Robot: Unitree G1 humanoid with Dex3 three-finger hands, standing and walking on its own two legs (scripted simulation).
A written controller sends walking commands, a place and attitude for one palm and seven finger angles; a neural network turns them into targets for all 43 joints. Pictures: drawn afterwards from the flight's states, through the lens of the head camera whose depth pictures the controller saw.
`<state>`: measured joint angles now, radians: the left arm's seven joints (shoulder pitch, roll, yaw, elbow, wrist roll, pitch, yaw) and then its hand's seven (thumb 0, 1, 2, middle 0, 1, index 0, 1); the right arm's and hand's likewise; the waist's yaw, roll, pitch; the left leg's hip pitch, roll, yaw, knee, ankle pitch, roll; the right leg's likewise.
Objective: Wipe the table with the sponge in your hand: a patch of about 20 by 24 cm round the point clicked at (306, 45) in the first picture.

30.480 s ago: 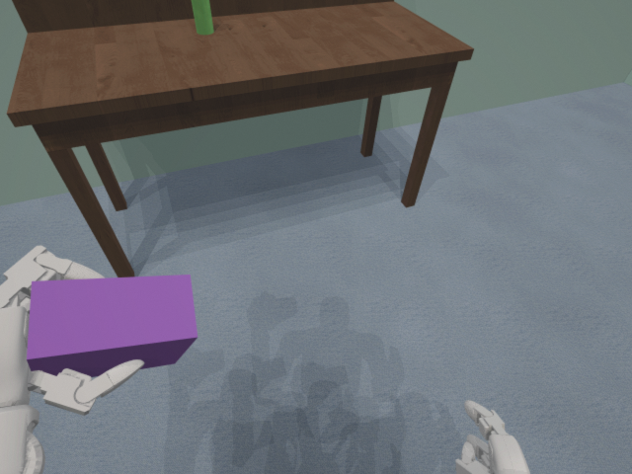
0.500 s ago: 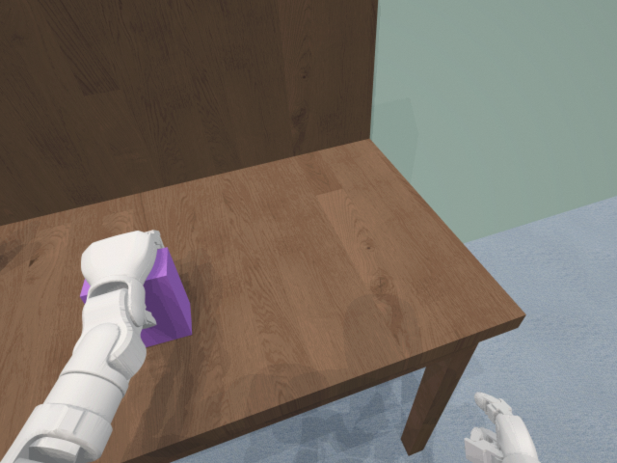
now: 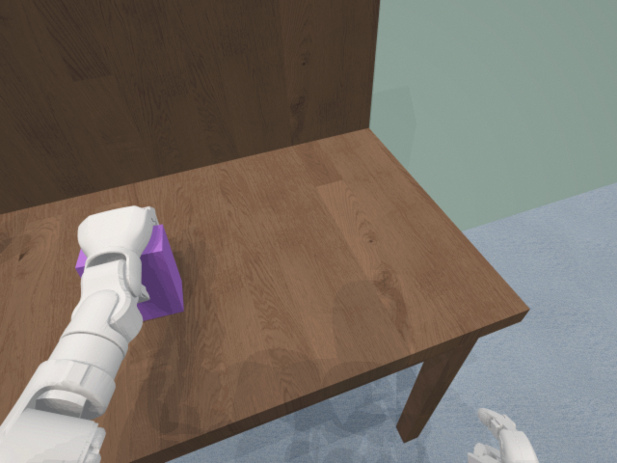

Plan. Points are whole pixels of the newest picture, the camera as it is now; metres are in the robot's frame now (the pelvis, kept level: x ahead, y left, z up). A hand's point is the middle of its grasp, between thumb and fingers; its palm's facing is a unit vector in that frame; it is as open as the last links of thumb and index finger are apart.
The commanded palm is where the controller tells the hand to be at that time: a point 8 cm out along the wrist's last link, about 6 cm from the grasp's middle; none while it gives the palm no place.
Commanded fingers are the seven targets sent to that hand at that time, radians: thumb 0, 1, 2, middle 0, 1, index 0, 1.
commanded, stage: wipe forward along the middle lane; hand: left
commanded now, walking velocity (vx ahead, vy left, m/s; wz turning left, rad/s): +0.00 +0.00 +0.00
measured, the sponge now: (140, 286) +0.34 +0.30 +0.02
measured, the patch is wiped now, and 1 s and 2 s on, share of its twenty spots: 1.00 1.00 1.00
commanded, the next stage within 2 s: slide back across to the first lane in 0.20 s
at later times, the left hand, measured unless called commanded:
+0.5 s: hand (128, 236) +0.40 +0.32 +0.07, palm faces -0.07 -0.04 -1.00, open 10.4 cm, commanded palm +0.37 +0.32 +0.13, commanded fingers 0.00 0.10 1.30 -1.20 -1.60 -1.20 -1.60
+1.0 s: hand (67, 256) +0.35 +0.39 +0.08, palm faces -0.13 -0.03 -0.99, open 10.4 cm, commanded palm +0.33 +0.38 +0.14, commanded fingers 0.00 0.10 1.30 -1.20 -1.60 -1.20 -1.60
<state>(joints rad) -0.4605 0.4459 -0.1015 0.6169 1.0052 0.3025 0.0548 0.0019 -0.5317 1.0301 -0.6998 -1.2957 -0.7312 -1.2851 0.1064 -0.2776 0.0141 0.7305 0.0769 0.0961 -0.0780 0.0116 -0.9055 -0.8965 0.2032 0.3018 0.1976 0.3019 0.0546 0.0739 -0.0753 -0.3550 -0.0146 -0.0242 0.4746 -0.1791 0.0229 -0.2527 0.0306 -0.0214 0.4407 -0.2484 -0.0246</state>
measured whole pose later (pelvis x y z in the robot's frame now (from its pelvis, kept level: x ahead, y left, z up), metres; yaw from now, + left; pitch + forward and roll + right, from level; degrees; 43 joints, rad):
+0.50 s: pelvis +0.02 +0.01 +0.00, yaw -1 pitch +6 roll -1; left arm -0.53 0.51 0.01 0.76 1.00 0.21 0.08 0.01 -0.53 1.03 -0.70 -1.29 -0.73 -1.29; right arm 0.19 -0.29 -0.01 0.75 0.07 0.12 -0.06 0.01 -0.91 -0.90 0.20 0.30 0.20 0.30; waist 0.01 0.07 -0.09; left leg -0.38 -0.01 0.00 0.49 -0.21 0.03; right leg -0.28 0.03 0.00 0.43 -0.26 -0.01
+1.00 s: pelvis +0.02 +0.02 +0.00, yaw +1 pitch +4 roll -2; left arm -0.40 0.61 0.06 0.59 1.00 0.13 -0.04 0.01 -0.53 1.03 -0.70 -1.30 -0.73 -1.29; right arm 0.10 -0.29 0.00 0.69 0.06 0.09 -0.07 0.01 -0.91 -0.90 0.20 0.30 0.20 0.30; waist 0.07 0.06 -0.04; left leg -0.33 -0.04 -0.03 0.47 -0.21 0.05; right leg -0.20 0.01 -0.03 0.37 -0.25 0.00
